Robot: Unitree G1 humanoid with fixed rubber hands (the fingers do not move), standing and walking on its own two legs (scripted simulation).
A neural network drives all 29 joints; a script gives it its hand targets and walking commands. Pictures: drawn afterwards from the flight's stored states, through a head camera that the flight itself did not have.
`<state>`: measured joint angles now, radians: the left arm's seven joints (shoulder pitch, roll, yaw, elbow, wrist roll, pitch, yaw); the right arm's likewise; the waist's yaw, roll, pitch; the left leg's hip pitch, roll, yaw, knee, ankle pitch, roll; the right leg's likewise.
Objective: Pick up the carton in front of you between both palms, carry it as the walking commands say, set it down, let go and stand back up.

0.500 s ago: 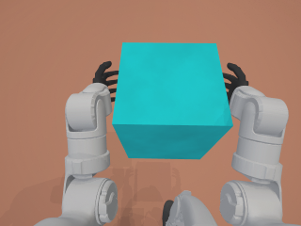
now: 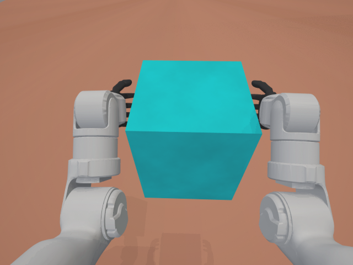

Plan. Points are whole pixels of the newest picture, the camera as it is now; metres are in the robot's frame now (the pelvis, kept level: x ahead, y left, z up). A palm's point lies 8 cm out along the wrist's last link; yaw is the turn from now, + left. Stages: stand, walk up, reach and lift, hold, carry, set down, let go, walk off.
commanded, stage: carry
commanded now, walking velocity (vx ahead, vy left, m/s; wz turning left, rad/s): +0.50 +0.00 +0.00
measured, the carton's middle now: (189, 134) +0.38 +0.00 +0.13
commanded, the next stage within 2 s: none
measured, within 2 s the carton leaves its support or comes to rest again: neither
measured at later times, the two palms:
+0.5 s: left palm (150, 93) +0.59 +0.12 +0.10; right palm (247, 92) +0.60 -0.18 +0.10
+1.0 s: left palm (150, 55) +0.86 +0.15 +0.09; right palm (226, 55) +0.84 -0.15 +0.10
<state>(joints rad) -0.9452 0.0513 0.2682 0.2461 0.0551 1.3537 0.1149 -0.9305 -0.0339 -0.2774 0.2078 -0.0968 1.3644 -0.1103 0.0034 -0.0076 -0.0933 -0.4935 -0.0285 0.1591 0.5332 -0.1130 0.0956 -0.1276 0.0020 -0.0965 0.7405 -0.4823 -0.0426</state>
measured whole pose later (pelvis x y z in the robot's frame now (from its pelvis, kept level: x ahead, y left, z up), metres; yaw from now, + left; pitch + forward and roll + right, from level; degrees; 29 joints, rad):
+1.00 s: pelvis +0.59 +0.01 +0.02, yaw -2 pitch +4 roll +0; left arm -0.15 -0.14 0.12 -0.24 0.13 1.24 0.08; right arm -0.14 0.13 -0.10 -0.22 -0.13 1.21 -0.08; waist -0.02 -0.02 -0.14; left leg -0.31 0.04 0.23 0.44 -0.20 0.06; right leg -0.47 -0.09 -0.08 1.06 -0.36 0.00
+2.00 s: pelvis +1.18 +0.01 +0.03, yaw -1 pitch +4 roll -1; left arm -0.13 -0.13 0.09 -0.34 0.13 1.17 0.09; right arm -0.13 0.13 -0.10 -0.32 -0.11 1.14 -0.08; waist -0.01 -0.03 -0.01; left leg -0.28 0.04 0.23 0.35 -0.14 0.07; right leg -0.42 -0.06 -0.10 0.64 -0.36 0.03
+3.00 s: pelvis +1.26 -0.02 +0.02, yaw +2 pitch +2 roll +0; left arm -0.12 -0.13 0.10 -0.06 0.19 0.97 0.04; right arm -0.13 0.13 -0.10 -0.06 -0.20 0.97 -0.04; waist 0.00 0.01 -0.13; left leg -0.18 0.07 0.18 0.50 -0.34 -0.01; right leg -0.30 -0.07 -0.19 0.51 -0.24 -0.02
